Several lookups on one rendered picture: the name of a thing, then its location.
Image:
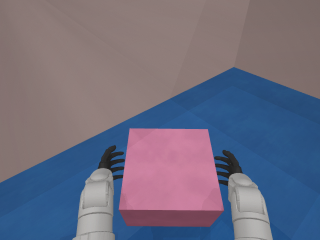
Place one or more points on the robot left forearm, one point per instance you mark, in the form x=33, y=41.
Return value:
x=96, y=207

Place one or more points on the carton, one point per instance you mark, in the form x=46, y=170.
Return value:
x=170, y=179

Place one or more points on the robot right forearm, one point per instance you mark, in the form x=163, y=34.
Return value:
x=248, y=209

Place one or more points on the robot left hand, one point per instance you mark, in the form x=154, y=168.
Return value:
x=106, y=161

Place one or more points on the robot right hand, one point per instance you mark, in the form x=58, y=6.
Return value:
x=232, y=167

